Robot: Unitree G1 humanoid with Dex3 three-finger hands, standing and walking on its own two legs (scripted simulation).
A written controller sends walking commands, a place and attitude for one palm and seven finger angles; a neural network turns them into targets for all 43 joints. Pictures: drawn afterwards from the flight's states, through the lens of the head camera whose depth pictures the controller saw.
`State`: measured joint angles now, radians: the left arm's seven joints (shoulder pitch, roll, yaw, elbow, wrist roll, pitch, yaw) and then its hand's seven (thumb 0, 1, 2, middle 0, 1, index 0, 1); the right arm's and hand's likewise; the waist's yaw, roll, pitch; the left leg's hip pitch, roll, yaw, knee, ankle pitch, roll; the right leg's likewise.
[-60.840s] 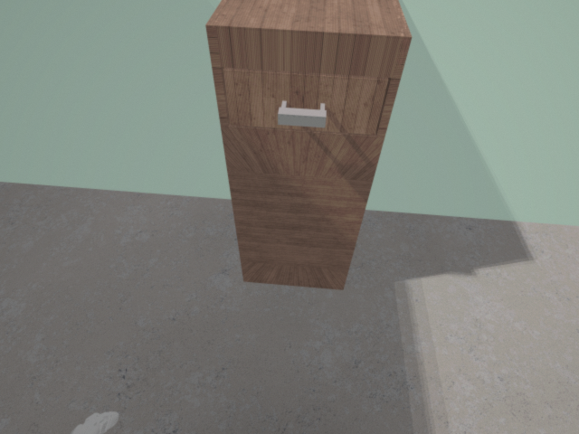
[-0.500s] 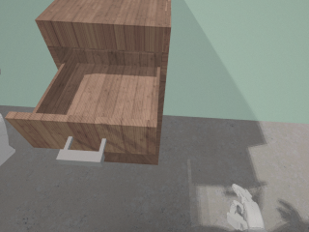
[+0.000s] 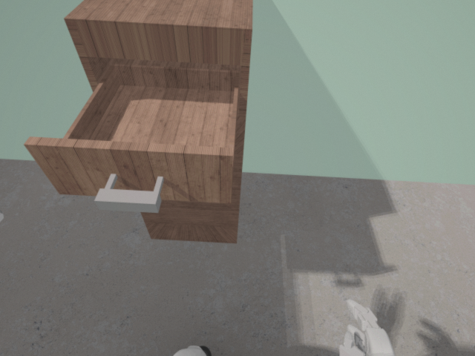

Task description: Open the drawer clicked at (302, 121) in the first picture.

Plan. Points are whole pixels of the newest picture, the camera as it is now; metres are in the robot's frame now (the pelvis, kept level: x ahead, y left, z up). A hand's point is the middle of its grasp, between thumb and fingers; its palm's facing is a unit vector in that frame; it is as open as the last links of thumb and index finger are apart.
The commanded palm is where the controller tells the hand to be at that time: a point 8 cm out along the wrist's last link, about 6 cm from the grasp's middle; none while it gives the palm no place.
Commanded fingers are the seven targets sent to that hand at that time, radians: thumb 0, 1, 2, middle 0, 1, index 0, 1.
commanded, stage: step back with the hand held close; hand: left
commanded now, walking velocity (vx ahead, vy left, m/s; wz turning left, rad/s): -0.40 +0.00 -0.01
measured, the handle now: (132, 190) +0.38 +0.22 +0.06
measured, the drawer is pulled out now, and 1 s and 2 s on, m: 0.30 0.30 0.30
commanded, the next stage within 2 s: stop stepping back and stand still in 0.20 s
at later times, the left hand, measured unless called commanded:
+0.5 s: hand out of the picture +0.08 +0.20 +0.24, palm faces +0.35 -0.73 -0.59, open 7.4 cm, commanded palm +0.02 +0.25 +0.25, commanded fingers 0.00 0.90 0.90 -0.20 -0.30 -0.20 -0.30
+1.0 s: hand out of the picture +0.02 +0.20 +0.24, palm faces +0.45 -0.73 -0.52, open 7.4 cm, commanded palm -0.04 +0.25 +0.25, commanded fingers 0.00 0.90 0.90 -0.20 -0.30 -0.20 -0.30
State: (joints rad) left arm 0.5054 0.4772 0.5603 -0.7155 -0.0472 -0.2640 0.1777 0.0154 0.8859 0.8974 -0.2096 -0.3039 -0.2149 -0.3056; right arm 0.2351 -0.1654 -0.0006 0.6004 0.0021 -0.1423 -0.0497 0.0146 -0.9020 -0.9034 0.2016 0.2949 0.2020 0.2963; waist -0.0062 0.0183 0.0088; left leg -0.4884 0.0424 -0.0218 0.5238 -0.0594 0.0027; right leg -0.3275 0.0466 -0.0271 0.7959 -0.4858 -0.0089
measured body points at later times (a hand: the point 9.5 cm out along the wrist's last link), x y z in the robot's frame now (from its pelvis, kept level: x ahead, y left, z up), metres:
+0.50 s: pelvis -0.12 -0.02 +0.01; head -0.08 -0.01 +0.46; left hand +0.05 +0.23 +0.27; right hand +0.07 -0.24 -0.06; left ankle -0.05 +0.09 -0.72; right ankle -0.13 -0.11 -0.71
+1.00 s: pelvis -0.16 -0.04 +0.01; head -0.16 -0.04 +0.46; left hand -0.01 +0.23 +0.27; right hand -0.01 -0.29 -0.08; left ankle -0.21 +0.10 -0.72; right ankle -0.13 -0.11 -0.72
